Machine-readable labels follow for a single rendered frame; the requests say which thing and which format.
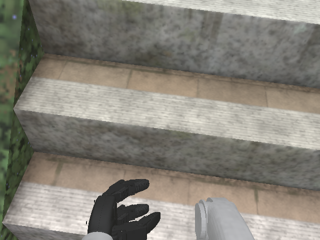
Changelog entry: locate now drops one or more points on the robot right thigh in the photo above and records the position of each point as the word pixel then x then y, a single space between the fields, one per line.
pixel 219 219

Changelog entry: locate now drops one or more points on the robot left hand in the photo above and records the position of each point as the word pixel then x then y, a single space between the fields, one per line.
pixel 107 218

